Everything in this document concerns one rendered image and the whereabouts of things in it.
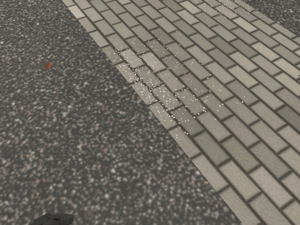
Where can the left robot hand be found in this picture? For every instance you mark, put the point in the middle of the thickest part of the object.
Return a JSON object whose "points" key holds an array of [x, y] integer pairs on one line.
{"points": [[56, 219]]}

